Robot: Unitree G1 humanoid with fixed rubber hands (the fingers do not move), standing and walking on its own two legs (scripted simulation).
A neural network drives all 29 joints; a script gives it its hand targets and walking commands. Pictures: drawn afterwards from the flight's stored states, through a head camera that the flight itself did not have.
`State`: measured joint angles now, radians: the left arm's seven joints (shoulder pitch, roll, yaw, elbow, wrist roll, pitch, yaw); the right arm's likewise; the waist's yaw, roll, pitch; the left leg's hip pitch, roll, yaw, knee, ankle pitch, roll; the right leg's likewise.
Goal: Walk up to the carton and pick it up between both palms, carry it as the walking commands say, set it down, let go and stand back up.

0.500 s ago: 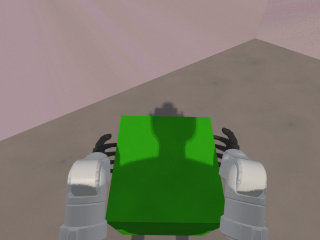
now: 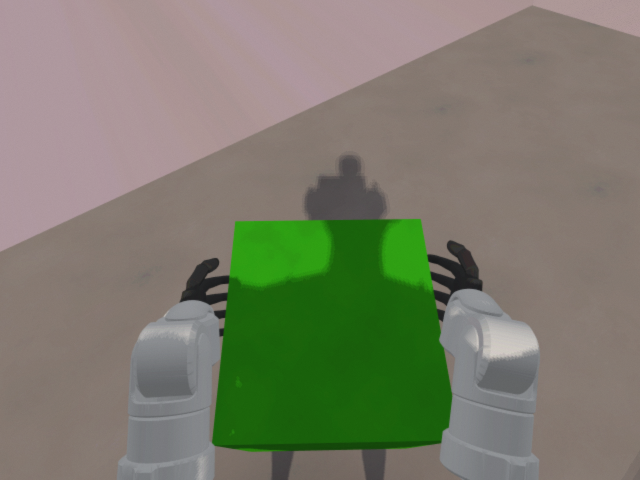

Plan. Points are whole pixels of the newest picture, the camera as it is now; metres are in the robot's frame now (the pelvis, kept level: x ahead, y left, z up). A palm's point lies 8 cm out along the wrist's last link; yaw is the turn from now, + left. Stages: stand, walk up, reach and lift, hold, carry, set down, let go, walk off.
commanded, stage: carry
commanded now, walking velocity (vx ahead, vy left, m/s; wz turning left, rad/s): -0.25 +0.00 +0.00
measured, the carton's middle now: (328, 345) +0.30 -0.01 -0.01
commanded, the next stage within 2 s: none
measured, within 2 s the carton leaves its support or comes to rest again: neither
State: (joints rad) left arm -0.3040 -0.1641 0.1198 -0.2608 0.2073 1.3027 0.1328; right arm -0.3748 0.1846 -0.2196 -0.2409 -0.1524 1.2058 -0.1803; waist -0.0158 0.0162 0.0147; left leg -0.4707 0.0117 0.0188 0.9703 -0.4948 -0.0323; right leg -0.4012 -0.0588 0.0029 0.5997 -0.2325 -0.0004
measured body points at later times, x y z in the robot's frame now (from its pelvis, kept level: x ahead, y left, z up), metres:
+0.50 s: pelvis -0.15 +0.04 -0.02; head -0.14 +0.05 +0.43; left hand +0.14 +0.20 +0.06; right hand +0.17 -0.10 +0.09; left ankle -0.02 +0.15 -0.73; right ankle -0.15 -0.09 -0.71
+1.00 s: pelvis -0.32 +0.06 -0.01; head -0.31 +0.07 +0.44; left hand -0.03 +0.22 +0.06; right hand +0.00 -0.08 +0.09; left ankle -0.30 +0.18 -0.73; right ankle -0.20 -0.07 -0.70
